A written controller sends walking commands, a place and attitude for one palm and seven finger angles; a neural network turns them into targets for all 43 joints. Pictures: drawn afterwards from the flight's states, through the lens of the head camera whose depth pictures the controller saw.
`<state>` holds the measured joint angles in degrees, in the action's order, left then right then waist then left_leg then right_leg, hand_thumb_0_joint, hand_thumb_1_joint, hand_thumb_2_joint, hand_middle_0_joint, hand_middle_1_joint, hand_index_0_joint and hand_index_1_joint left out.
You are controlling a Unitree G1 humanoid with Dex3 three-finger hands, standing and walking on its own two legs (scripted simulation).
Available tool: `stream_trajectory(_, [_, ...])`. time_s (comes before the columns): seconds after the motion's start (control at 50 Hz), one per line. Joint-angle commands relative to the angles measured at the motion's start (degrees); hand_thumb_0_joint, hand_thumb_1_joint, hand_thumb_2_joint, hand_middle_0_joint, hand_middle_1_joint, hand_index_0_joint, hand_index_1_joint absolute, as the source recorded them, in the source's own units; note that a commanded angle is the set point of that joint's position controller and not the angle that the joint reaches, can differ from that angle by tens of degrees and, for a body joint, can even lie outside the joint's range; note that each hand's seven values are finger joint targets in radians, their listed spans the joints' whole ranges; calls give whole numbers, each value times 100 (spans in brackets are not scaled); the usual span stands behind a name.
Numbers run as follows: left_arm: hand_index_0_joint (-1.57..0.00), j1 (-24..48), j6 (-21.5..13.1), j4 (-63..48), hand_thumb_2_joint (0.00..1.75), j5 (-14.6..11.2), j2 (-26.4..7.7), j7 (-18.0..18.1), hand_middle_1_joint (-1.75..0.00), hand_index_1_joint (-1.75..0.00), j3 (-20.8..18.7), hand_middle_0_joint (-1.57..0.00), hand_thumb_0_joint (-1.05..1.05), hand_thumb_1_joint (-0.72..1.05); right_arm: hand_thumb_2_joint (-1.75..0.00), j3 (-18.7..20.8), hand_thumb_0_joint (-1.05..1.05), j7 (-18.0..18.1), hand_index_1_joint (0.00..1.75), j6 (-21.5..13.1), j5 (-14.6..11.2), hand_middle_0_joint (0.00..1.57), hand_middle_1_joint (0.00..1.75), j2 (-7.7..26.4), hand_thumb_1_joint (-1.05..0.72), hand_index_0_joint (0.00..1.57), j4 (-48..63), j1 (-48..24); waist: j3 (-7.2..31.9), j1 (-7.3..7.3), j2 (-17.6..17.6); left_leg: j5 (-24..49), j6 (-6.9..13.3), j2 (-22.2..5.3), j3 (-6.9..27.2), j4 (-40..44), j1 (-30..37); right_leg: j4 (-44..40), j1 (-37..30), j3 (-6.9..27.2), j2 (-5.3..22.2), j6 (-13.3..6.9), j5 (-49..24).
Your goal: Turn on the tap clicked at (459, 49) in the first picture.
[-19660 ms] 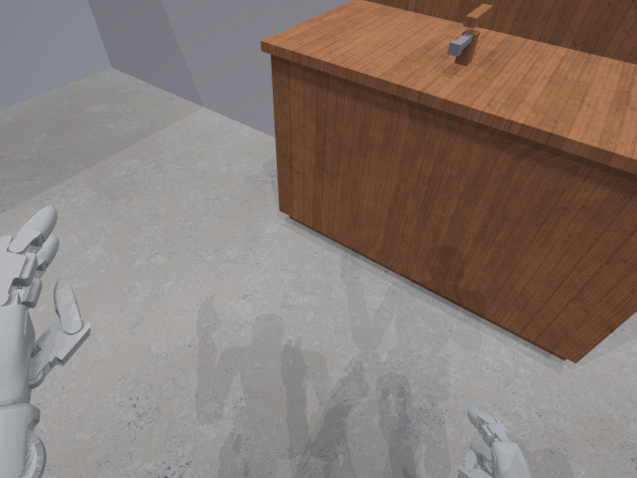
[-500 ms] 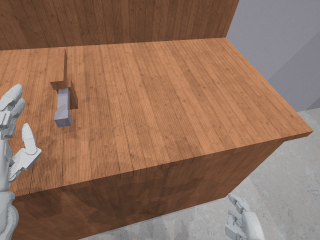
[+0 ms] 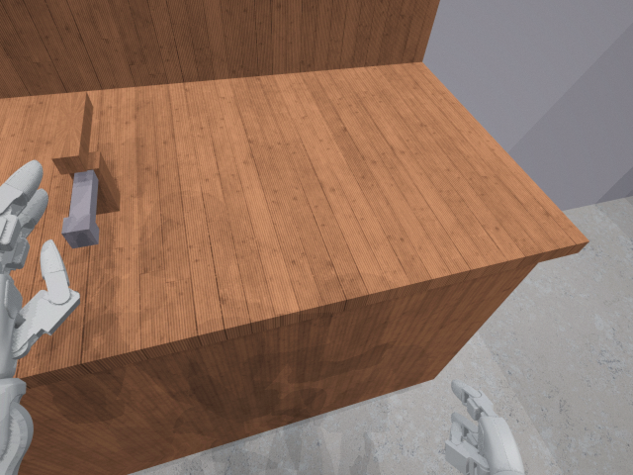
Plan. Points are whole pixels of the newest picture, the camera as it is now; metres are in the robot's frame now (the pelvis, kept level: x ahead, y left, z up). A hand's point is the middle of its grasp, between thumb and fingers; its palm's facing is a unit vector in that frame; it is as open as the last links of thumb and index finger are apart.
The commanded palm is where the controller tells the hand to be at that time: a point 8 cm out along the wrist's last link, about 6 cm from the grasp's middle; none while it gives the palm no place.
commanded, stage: shuffle to correct the standing spot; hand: left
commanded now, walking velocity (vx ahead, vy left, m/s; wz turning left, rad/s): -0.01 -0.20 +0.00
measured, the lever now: (81, 231) +0.33 +0.31 +0.11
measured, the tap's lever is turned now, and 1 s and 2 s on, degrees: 0 0 0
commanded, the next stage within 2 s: come to a stop and stand still in 0.14 s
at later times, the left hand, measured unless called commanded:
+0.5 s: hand (145, 306) +0.22 +0.18 +0.17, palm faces +0.37 -0.83 -0.42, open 7.4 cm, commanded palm +0.17 +0.23 +0.18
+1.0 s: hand (76, 292) +0.24 +0.26 +0.15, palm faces +0.30 -0.87 -0.38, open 7.4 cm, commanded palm +0.18 +0.30 +0.18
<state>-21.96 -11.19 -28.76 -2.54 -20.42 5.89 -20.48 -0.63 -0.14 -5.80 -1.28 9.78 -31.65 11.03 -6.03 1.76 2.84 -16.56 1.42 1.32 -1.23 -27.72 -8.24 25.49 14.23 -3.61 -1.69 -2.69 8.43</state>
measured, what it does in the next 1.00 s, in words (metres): stands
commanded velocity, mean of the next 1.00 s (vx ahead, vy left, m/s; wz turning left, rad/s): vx -0.01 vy -0.01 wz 0.00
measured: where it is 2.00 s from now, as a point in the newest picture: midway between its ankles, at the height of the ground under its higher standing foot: outside the picture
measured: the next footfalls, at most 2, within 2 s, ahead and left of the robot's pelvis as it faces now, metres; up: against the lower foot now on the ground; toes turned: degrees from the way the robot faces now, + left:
none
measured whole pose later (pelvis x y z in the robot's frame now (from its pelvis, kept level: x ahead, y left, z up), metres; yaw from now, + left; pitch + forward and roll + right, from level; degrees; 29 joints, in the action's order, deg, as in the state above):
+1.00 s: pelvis +0.01 +0.03 +0.00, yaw -2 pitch -2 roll +0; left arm -23.9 -12.6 -22.5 -1.7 -19.9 4.3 -17.1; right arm -2.0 -0.1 -7.5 -1.5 11.0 -32.4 12.4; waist -2.4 1.2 -0.1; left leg -16.4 3.9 2.7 -4.2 -25.0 -7.3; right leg 24.3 14.6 -1.0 -0.6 -0.6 8.2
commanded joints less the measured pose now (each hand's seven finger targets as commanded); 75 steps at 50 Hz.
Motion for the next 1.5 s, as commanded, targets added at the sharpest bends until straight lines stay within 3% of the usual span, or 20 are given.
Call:
stream_trajectory(0.0, [-20,220,-350,-1124,90,-98,-930,69,-30,-30,-606,-20,0,90,-90,379,0,52,30,-330,18,20,30,852,-90,20,887,-422,970,-55,-597,696,-92,-873,516,560,-879,-110,-1030,610,419,123,-616])
stream_trajectory(0.22, [-20,112,-176,-1540,90,-221,-1138,115,-30,-30,-722,-20,0,90,-90,392,0,135,30,-377,-11,20,30,847,-90,20,861,-406,1064,-120,-316,-69,13,-446,111,-130,-305,-1039,-99,1302,733,49,653])
stream_trajectory(0.32, [-20,-485,-180,-1437,90,-171,-1135,316,-30,-30,-836,-20,0,90,-90,324,0,152,30,-334,-42,20,30,827,-90,20,767,-417,1362,-86,-343,19,20,-255,161,-393,-583,-1516,-767,1854,1236,277,863])
stream_trajectory(0.5, [-20,-557,-145,-862,90,-91,-979,365,-30,-30,-599,-20,0,90,-90,280,0,249,30,-236,-32,20,30,900,-90,20,621,-363,1044,-65,121,222,58,-336,299,-33,-573,-1635,-647,1454,1156,556,1039])
stream_trajectory(0.66, [-20,87,-115,-1084,90,-20,-933,328,-30,-30,-348,-20,0,90,-90,252,0,255,30,-234,11,20,30,911,-90,20,616,-432,1052,-68,-190,358,99,-380,323,384,-242,-1397,-646,1144,928,445,938])
stream_trajectory(0.68, [-20,5848,-673,-2356,90,682,-5559,266,-30,-30,-3574,-20,0,90,-90,371,0,301,30,-520,91,20,30,887,-90,20,231,576,343,-152,535,553,-95,-30,-438,-136,-450,-1976,239,948,477,1562,241])
stream_trajectory(0.7, [-20,3007,-574,518,90,265,-2298,15,-30,-30,-1487,-20,0,90,-90,168,0,298,30,-529,87,20,30,397,-90,20,185,77,1753,-72,-69,488,70,-73,-184,149,-598,-1013,-1154,519,814,972,-83])
stream_trajectory(0.72, [-20,1643,-479,-102,90,-84,-1564,157,-30,-30,-1098,-20,0,90,-90,206,0,198,30,-468,-122,20,30,681,-90,20,702,-583,1571,187,-1246,473,41,-167,31,276,-405,-733,-1227,1111,788,533,-310])
stream_trajectory(0.74, [-20,1537,-427,418,90,-12,-1195,143,-30,-30,-649,-20,0,90,-90,217,0,176,30,-522,-37,20,30,813,-90,20,557,-318,1400,105,-1241,63,-27,-228,-40,232,-526,-815,-1019,1289,922,266,139])
stream_trajectory(0.78, [-20,727,-529,-25,90,-81,-813,38,-30,-30,-233,-20,0,90,-90,221,0,61,30,-551,-8,20,30,863,-90,20,629,-157,1227,126,-1404,-222,39,-240,-48,466,-421,-988,-788,1326,875,355,606])
stream_trajectory(0.82, [-20,111,-527,-236,90,-113,-497,-9,-30,-30,30,-20,0,90,-90,137,0,-58,30,-554,-76,20,30,805,-90,20,666,-404,1133,133,-918,-236,81,-399,57,712,-526,-741,-835,1047,678,365,723])
stream_trajectory(0.9, [-20,216,-433,-238,90,-3,-1037,33,-30,-30,-541,-20,0,90,-90,187,0,22,30,-527,-16,20,30,916,-90,20,817,-410,798,110,559,319,4,-588,383,992,-858,-526,-855,667,430,212,388])
stream_trajectory(0.92, [-20,320,-410,-343,90,-16,-1413,78,-30,-30,-929,-20,0,90,-90,163,0,40,30,-491,-42,20,30,942,-90,20,808,-564,838,100,366,436,-5,-614,339,1044,-715,-367,-757,578,363,229,288])
stream_trajectory(1.02, [-20,1165,-523,-1148,90,16,-1432,24,-30,-30,-969,-20,0,90,-90,156,0,79,30,-510,16,20,30,886,-90,20,945,-596,969,36,-1132,1570,-180,-720,437,1077,-596,510,-885,282,299,192,-577])
stream_trajectory(1.08, [-20,1155,-556,-1320,90,71,-1099,-9,-30,-30,-575,-20,0,90,-90,196,0,8,30,-576,65,20,30,863,-90,20,921,-451,1147,25,-1406,2833,-317,-812,451,739,-130,476,-742,166,332,149,-397])
stream_trajectory(1.18, [-20,706,-481,-1326,90,153,-748,-26,-30,-30,-292,-20,0,90,-90,304,0,-154,30,-563,78,20,30,914,-90,20,844,-298,1097,-49,-1189,4365,-612,-909,551,472,534,589,-250,9,189,90,173])
stream_trajectory(1.24, [-20,326,-398,-822,90,125,-712,-29,-30,-30,-436,-20,0,90,-90,290,0,-168,30,-404,81,20,30,892,-90,20,823,-293,865,-68,-1022,4353,-722,-871,577,448,329,463,-208,-75,175,66,202])
stream_trajectory(1.34, [-20,314,-409,-737,90,4,-813,-15,-30,-30,-652,-20,0,90,-90,313,0,-70,30,-233,4,20,30,921,-90,20,924,-357,946,-78,-345,3378,-879,-558,438,205,-521,216,-1141,63,370,-149,-1427])
stream_trajectory(1.42, [-20,374,-441,-1434,90,18,-1017,46,-30,-30,-751,-20,0,90,-90,276,0,-8,30,-252,11,20,30,853,-90,20,987,-545,1258,-64,-990,3084,-675,-607,372,480,-146,374,-1021,185,358,9,-1157])
stream_trajectory(1.48, [-20,371,-465,-1737,90,46,-919,65,-30,-30,-553,-20,0,90,-90,325,0,-4,30,-294,60,20,30,876,-90,20,988,-444,1400,-59,-1096,4088,-737,-727,511,375,205,414,-941,51,325,12,-923])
